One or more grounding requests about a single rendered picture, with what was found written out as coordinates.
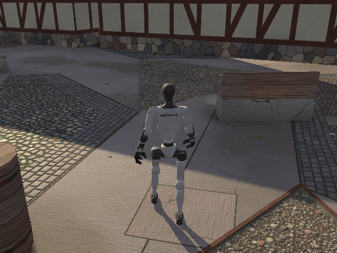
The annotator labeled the robot left hand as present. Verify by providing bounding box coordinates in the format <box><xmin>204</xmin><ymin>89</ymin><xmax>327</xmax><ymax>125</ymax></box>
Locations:
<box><xmin>134</xmin><ymin>150</ymin><xmax>146</xmax><ymax>164</ymax></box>

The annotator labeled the robot left foot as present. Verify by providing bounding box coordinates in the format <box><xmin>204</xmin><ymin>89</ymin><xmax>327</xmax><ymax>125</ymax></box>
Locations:
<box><xmin>151</xmin><ymin>192</ymin><xmax>158</xmax><ymax>204</ymax></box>

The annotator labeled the robot torso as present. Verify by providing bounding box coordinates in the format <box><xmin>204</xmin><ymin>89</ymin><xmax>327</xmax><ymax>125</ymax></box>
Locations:
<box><xmin>157</xmin><ymin>104</ymin><xmax>181</xmax><ymax>158</ymax></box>

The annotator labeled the robot right hand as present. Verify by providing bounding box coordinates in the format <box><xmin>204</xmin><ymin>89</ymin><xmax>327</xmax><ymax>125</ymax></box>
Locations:
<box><xmin>183</xmin><ymin>139</ymin><xmax>195</xmax><ymax>148</ymax></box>

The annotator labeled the robot right forearm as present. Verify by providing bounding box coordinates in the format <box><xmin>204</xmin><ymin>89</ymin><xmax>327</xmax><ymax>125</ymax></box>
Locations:
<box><xmin>187</xmin><ymin>126</ymin><xmax>195</xmax><ymax>142</ymax></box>

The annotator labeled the right robot upper arm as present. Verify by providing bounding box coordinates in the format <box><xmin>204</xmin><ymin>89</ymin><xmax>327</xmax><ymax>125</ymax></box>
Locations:
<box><xmin>180</xmin><ymin>106</ymin><xmax>193</xmax><ymax>134</ymax></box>

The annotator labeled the robot left forearm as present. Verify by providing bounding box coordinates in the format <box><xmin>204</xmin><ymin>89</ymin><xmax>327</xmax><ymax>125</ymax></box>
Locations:
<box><xmin>136</xmin><ymin>128</ymin><xmax>148</xmax><ymax>152</ymax></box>

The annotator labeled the left robot upper arm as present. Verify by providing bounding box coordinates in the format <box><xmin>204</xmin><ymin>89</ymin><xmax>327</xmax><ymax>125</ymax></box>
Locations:
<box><xmin>143</xmin><ymin>106</ymin><xmax>158</xmax><ymax>136</ymax></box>

